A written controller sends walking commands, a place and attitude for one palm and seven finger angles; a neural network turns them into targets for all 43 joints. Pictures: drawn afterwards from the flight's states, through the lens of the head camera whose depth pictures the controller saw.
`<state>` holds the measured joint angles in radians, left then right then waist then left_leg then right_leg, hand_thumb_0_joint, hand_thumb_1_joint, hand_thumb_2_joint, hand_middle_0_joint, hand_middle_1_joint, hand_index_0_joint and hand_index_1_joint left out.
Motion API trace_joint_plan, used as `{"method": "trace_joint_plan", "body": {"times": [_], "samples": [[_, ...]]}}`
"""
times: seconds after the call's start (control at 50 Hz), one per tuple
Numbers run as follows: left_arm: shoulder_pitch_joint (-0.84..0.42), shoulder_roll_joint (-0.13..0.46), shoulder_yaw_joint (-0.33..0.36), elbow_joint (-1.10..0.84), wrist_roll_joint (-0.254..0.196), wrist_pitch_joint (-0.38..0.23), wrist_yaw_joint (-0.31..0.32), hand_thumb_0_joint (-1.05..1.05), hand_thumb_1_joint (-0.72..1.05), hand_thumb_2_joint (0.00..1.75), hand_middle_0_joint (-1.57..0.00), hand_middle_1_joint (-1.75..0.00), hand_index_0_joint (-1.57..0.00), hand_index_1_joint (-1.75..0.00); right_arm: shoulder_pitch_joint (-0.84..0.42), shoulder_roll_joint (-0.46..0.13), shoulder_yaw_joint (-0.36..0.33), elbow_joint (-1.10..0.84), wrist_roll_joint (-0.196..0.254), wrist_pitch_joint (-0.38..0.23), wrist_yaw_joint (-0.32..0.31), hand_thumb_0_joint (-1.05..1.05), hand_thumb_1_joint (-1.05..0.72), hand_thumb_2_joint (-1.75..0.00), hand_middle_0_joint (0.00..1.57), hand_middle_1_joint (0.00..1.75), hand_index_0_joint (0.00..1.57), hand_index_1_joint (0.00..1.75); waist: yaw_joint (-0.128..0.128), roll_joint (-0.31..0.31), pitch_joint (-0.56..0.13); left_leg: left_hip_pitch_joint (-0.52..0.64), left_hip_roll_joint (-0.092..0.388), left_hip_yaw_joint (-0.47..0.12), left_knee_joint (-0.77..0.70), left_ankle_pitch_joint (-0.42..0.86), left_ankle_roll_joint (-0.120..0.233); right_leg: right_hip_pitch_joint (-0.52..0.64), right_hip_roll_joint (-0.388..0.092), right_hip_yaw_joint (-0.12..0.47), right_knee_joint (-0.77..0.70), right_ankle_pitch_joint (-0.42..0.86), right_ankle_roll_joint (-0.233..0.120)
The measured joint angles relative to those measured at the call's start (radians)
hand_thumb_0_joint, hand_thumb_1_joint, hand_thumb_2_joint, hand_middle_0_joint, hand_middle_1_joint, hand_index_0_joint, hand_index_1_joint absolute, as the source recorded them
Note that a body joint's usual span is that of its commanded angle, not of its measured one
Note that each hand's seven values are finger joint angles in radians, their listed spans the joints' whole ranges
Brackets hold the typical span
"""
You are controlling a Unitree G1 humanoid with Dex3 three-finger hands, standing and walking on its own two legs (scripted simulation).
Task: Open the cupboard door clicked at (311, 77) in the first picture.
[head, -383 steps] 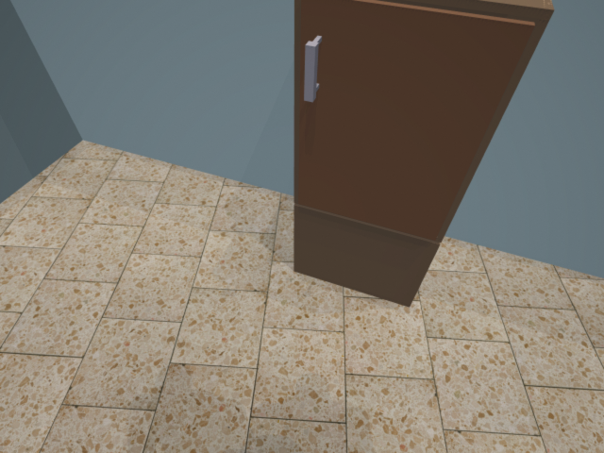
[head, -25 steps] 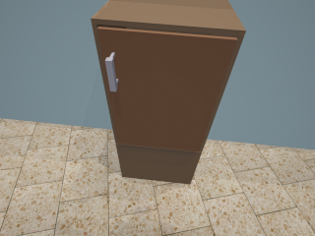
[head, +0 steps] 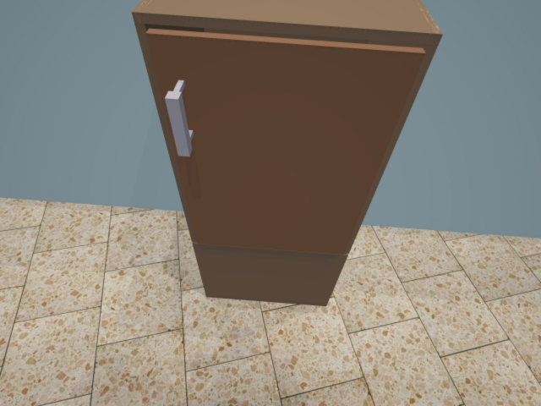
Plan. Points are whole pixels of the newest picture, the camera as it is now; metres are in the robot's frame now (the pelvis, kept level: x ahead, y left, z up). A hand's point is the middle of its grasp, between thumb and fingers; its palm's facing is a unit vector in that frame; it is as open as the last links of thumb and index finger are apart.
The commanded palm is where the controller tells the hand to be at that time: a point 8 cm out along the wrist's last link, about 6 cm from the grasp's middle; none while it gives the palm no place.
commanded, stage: come to a stop and stand still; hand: left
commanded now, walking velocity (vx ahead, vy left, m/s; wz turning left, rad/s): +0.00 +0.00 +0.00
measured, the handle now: (182, 119) +0.55 +0.20 +0.11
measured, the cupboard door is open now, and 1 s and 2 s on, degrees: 0 0 0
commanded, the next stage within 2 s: look again from close up in 1.16 s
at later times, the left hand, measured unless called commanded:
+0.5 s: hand out of the picture -0.03 +0.13 -0.16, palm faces +0.01 -0.97 -0.24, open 7.3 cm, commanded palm none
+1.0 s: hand out of the picture -0.03 +0.08 -0.17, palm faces +0.04 -0.98 -0.20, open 7.3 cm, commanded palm none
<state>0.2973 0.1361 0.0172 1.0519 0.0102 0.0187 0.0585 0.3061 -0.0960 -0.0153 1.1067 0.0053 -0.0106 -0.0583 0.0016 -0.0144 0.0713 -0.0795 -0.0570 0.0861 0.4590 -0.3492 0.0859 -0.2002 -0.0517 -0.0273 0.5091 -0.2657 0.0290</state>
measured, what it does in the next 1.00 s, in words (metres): shifts its weight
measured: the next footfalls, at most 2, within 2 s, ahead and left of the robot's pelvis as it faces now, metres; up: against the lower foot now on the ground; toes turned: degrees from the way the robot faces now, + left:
none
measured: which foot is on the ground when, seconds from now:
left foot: down 0.00-1.00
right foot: down 0.00-1.00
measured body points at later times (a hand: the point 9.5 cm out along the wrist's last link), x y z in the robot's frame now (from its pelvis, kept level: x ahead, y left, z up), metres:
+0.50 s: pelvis -0.04 -0.05 +0.00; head -0.05 -0.08 +0.45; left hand -0.03 +0.18 -0.14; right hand -0.04 -0.27 -0.17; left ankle -0.06 +0.06 -0.74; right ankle +0.00 -0.15 -0.74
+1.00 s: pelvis -0.02 -0.08 +0.00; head +0.00 -0.10 +0.45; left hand -0.03 +0.14 -0.15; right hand -0.05 -0.28 -0.17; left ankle -0.06 +0.06 -0.74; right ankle +0.00 -0.15 -0.74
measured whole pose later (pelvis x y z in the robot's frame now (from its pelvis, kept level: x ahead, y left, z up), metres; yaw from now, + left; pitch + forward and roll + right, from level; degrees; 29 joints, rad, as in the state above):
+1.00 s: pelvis -0.02 -0.08 +0.00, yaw +1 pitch -1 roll +1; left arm 0.29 0.13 -0.01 1.14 0.01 -0.03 0.03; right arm 0.34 -0.11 0.02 1.15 -0.01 -0.02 -0.04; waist 0.00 0.02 0.03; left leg -0.12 0.04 0.04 0.42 -0.29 -0.03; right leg -0.23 0.04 -0.09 0.45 -0.22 -0.08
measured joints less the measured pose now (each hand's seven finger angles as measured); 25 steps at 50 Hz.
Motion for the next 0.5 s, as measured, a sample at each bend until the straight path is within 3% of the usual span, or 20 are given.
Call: {"method": "trace_joint_plan", "body": {"times": [0.08, 0.12, 0.2, 0.26, 0.5], "samples": [[-0.034, 0.014, 0.003, -0.006, 0.003, -0.007, 0.004, 0.01, 0.92, 0.9, -0.2, -0.3, -0.2, -0.3, -0.014, -0.012, -0.005, -0.001, -0.003, 0.005, 0.002, 0.01, -0.92, -0.9, 0.21, 0.3, 0.2, 0.3, -0.01, 0.011, -0.006, -0.026, 0.01, 0.001, 0.027, 0.006, -0.012, -0.008, 0.007, -0.001, -0.009, 0.011, 0.009], [-0.041, 0.024, -0.004, -0.016, 0.002, -0.019, 0.008, 0.01, 0.92, 0.9, -0.2, -0.3, -0.2, -0.3, -0.001, -0.027, -0.002, -0.033, -0.006, 0.002, 0.013, 0.01, -0.92, -0.9, 0.21, 0.3, 0.2, 0.3, -0.015, 0.016, -0.02, -0.053, 0.014, -0.002, 0.058, 0.005, -0.024, -0.03, 0.009, -0.007, 0.011, 0.013, -0.006], [-0.052, 0.027, -0.016, -0.021, 0.0, -0.019, -0.005, 0.01, 0.92, 0.9, -0.2, -0.3, -0.2, -0.3, 0.016, -0.061, 0.004, -0.08, -0.015, -0.008, 0.012, 0.01, -0.92, -0.9, 0.21, 0.3, 0.2, 0.3, -0.009, 0.039, -0.038, -0.056, 0.014, 0.001, 0.079, -0.013, -0.016, -0.049, 0.008, -0.005, 0.062, -0.012, -0.023], [-0.046, 0.021, -0.025, -0.017, 0.001, -0.019, -0.017, 0.01, 0.91, 0.9, -0.2, -0.3, -0.2, -0.3, 0.011, -0.078, 0.01, -0.093, -0.016, -0.004, 0.019, 0.01, -0.91, -0.9, 0.2, 0.3, 0.2, 0.3, -0.006, 0.06, -0.053, -0.045, 0.02, 0.008, 0.067, -0.001, -0.024, -0.043, 0.014, 0.001, 0.055, 0.001, -0.018], [0.013, 0.009, -0.036, 0.013, 0.002, -0.027, -0.041, 0.01, 0.91, 0.9, -0.2, -0.3, -0.2, -0.3, 0.025, -0.093, 0.024, -0.068, -0.021, -0.001, 0.039, 0.0, -0.91, -0.9, 0.2, 0.3, 0.2, 0.3, -0.005, 0.067, -0.076, -0.065, 0.046, -0.001, -0.008, 0.069, -0.065, -0.07, 0.043, -0.011, -0.003, 0.054, -0.061]]}}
